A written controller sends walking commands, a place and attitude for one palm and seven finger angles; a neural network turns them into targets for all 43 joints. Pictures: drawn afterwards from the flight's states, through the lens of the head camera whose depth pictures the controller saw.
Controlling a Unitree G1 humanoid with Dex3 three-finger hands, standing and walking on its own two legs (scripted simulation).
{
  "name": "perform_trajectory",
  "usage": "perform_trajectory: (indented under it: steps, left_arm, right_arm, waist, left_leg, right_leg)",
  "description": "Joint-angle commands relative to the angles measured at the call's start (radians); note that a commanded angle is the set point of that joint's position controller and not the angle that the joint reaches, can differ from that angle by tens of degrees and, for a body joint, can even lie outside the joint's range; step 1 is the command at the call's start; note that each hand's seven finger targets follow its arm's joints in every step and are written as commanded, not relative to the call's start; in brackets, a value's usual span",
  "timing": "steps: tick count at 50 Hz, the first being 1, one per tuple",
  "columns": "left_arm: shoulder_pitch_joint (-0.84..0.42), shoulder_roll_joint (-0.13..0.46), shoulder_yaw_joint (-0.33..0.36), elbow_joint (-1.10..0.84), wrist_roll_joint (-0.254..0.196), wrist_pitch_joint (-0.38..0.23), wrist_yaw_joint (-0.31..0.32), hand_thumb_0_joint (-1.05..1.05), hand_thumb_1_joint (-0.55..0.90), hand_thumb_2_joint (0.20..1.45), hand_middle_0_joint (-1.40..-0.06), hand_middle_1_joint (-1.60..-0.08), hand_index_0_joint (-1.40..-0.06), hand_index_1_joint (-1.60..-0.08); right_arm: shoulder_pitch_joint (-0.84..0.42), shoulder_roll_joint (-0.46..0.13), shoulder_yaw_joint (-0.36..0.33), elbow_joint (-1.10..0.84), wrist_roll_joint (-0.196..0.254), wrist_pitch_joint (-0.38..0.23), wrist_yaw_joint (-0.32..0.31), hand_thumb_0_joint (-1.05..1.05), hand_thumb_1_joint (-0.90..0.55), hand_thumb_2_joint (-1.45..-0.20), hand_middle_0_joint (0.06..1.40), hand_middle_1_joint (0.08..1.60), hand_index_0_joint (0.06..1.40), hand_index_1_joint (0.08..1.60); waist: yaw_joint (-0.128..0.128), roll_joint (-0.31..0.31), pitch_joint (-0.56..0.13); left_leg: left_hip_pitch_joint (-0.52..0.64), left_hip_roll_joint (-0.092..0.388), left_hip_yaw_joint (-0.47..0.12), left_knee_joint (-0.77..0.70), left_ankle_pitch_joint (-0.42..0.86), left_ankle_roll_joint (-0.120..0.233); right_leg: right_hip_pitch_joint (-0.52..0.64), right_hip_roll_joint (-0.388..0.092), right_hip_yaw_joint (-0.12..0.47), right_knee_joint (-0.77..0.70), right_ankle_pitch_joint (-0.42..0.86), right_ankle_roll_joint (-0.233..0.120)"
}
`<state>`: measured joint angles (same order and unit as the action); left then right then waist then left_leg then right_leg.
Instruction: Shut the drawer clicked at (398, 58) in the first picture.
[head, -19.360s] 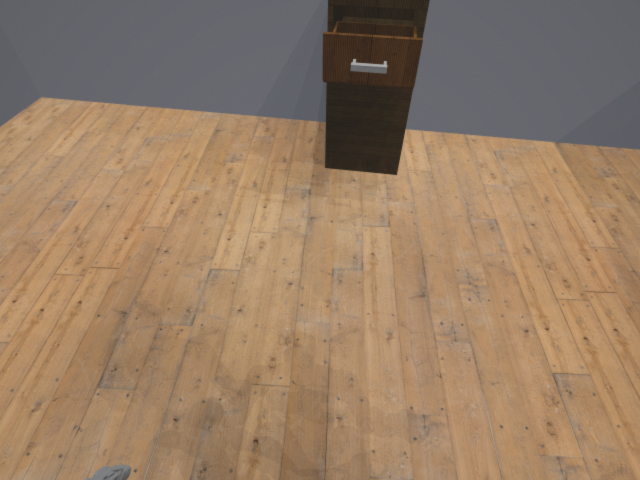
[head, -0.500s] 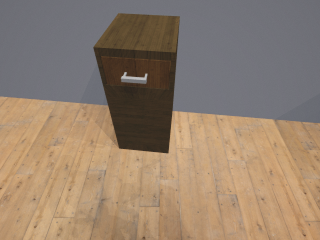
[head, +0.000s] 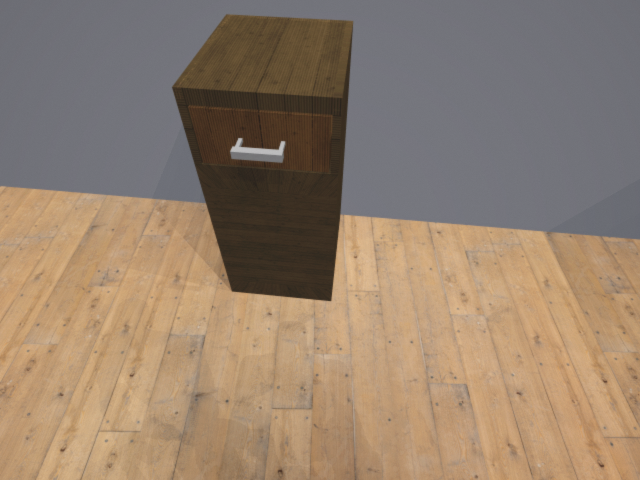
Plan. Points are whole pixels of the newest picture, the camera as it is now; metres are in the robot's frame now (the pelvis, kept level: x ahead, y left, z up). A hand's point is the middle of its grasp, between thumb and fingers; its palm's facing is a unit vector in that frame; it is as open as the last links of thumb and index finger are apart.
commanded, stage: look to check the result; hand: left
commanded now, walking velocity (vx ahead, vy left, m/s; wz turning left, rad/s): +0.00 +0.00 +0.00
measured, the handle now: (259, 149) +0.82 +0.20 -0.08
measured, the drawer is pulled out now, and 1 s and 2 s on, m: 0.00 0.00 0.00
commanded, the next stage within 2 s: stand and wait in 0.36 s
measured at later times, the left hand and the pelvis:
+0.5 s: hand out of the picture -0.02 +0.14 -0.18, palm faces +0.08 -0.98 -0.17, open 7.4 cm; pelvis +0.01 -0.01 +0.00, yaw +0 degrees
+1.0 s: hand out of the picture -0.02 +0.14 -0.17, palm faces +0.07 -0.98 -0.17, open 7.4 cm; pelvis +0.01 -0.02 +0.00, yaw -1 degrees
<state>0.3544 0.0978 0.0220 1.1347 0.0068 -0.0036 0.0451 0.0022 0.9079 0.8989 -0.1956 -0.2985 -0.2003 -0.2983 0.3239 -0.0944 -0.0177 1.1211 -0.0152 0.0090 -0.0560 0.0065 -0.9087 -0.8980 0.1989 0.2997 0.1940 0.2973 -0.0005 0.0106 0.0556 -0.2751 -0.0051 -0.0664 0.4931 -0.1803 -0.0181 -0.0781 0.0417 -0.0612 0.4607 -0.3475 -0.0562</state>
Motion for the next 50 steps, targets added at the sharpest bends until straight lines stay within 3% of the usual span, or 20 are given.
perform_trajectory:
  steps: [1,25,34,42,50]
  left_arm:
    - [0.098,0.077,0.014,-0.015,-0.003,-0.008,0.002,0.0,0.9,0.9,-0.2,-0.3,-0.2,-0.3]
    - [0.1,0.081,0.017,-0.016,-0.003,-0.009,0.007,0.0,0.9,0.9,-0.2,-0.3,-0.2,-0.3]
    - [0.101,0.082,0.019,-0.016,-0.004,-0.009,0.007,0.0,0.9,0.9,-0.2,-0.3,-0.2,-0.3]
    - [0.109,0.084,0.018,-0.014,-0.002,-0.01,0.009,0.0,0.9,0.9,-0.2,-0.3,-0.2,-0.3]
    - [0.108,0.079,0.016,-0.009,-0.003,-0.009,0.007,0.0,0.9,0.9,-0.2,-0.3,-0.2,-0.3]
  right_arm:
    - [0.085,-0.075,-0.006,-0.019,0.0,-0.007,-0.002,0.0,-0.9,-0.9,0.2,0.3,0.2,0.3]
    - [0.073,-0.076,-0.003,-0.007,0.001,-0.006,-0.006,0.0,-0.9,-0.9,0.2,0.3,0.2,0.3]
    - [0.082,-0.074,-0.003,-0.004,0.001,-0.008,-0.008,0.0,-0.9,-0.9,0.2,0.3,0.2,0.3]
    - [0.08,-0.077,-0.006,-0.003,0.003,-0.005,-0.007,0.0,-0.9,-0.9,0.2,0.3,0.2,0.3]
    - [0.083,-0.075,-0.003,0.002,0.002,-0.007,-0.007,0.0,-0.9,-0.9,0.2,0.3,0.2,0.3]
  waist:
    - [-0.002,-0.005,0.047]
    - [0.001,-0.018,0.072]
    - [0.001,-0.006,0.062]
    - [0.002,-0.033,0.076]
    - [0.0,-0.004,0.086]
  left_leg:
    - [0.069,0.069,-0.038,-0.045,0.161,0.064]
    - [0.079,0.07,-0.014,-0.032,0.187,0.055]
    - [0.09,0.075,-0.012,-0.034,0.2,0.055]
    - [0.09,0.073,-0.007,-0.031,0.184,0.051]
    - [0.09,0.076,-0.011,-0.041,0.18,0.052]
  right_leg:
    - [-0.125,-0.125,0.099,-0.127,0.163,-0.015]
    - [-0.101,-0.132,0.095,-0.136,0.279,-0.001]
    - [-0.089,-0.127,0.098,-0.13,0.294,-0.002]
    - [-0.1,-0.126,0.1,-0.137,0.292,0.006]
    - [-0.107,-0.124,0.098,-0.138,0.255,-0.003]
